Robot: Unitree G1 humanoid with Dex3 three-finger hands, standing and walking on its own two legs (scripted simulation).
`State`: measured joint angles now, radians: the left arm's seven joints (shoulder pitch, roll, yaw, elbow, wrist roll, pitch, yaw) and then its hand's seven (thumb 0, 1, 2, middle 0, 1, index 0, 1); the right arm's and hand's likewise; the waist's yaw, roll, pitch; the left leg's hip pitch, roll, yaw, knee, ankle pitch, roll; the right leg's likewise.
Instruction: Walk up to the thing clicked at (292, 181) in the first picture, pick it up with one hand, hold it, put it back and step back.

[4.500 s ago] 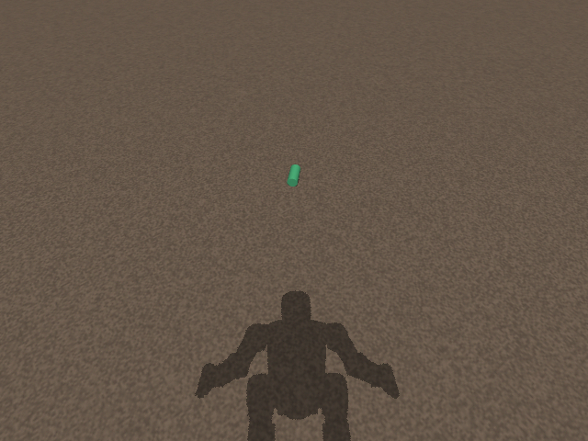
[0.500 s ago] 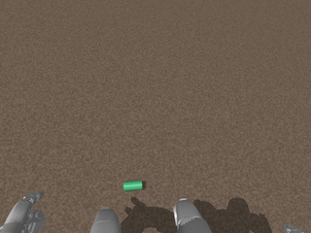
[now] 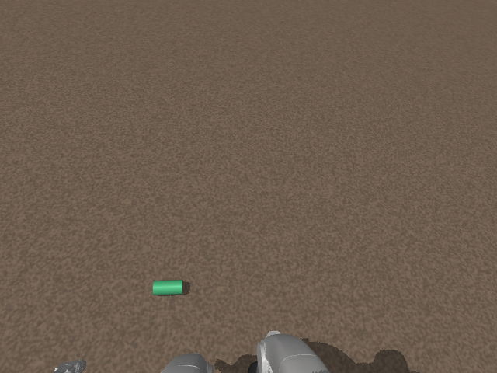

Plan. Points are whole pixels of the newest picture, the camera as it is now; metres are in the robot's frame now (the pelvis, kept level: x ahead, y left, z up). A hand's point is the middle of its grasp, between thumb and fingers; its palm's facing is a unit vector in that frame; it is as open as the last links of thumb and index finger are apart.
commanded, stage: walk up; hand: left
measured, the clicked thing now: (168, 287) +0.46 +0.24 -0.72
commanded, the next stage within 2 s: stand in 1.94 s
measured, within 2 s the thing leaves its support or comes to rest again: neither
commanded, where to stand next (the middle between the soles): +0.11 +0.00 m, yaw +1 degrees
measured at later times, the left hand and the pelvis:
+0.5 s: hand out of the picture -0.02 +0.26 -0.11, palm faces +0.00 -0.86 -0.51, open 7.4 cm; pelvis -0.01 -0.04 +0.01, yaw +1 degrees
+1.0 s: hand out of the picture +0.13 +0.26 -0.13, palm faces -0.03 -0.94 -0.35, open 7.3 cm; pelvis +0.02 +0.01 +0.02, yaw +0 degrees
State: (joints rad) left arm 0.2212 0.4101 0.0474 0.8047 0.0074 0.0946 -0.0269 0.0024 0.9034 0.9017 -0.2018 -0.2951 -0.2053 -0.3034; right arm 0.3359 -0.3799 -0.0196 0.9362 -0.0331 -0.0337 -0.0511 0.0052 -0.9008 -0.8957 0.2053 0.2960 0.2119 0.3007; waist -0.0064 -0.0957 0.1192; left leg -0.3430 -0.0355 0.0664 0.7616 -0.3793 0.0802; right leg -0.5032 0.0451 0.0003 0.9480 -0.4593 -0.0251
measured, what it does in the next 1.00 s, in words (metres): steps on the spot: right foot, then left foot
